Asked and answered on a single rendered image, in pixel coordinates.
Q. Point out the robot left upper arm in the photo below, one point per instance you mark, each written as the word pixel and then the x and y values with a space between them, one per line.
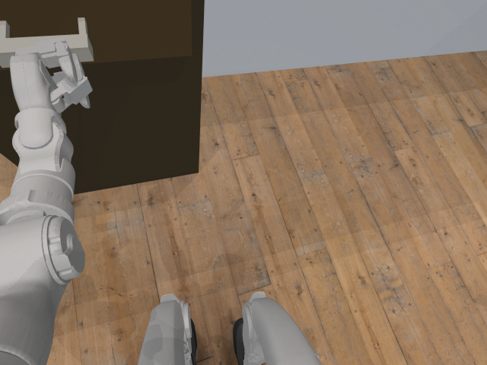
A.
pixel 38 258

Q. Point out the robot right shin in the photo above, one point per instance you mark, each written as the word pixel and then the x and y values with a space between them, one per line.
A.
pixel 253 351

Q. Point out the cabinet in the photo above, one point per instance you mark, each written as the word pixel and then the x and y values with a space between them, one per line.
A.
pixel 143 123

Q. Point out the right robot thigh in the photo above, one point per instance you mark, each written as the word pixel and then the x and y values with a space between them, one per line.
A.
pixel 281 339

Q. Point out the handle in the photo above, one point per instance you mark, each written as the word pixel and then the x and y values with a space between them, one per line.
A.
pixel 77 43

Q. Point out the robot left forearm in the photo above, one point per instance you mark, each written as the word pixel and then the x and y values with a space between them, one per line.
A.
pixel 45 180

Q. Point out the robot left hand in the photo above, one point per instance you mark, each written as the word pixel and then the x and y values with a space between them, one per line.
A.
pixel 33 85

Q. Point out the drawer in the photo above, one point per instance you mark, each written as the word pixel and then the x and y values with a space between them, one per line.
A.
pixel 119 30

